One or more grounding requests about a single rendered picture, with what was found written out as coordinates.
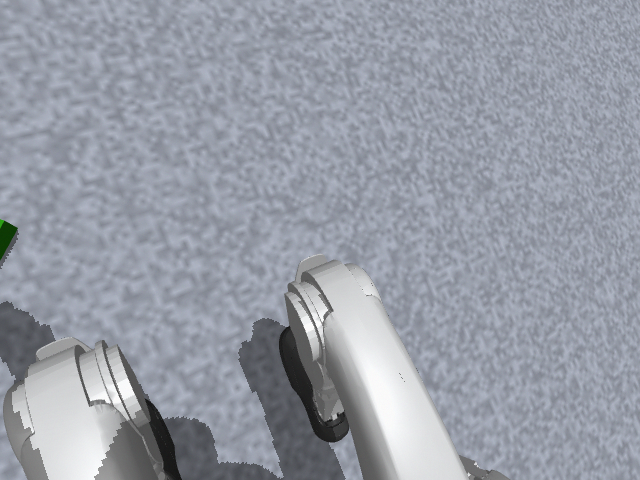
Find right robot foot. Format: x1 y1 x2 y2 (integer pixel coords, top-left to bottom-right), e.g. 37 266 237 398
279 326 349 443

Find right robot hand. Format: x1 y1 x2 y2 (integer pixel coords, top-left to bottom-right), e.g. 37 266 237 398
459 455 510 480

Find small box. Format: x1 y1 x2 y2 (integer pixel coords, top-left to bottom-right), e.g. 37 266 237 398
0 219 18 260

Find left robot foot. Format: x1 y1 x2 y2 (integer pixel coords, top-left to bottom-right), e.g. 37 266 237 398
145 399 182 480

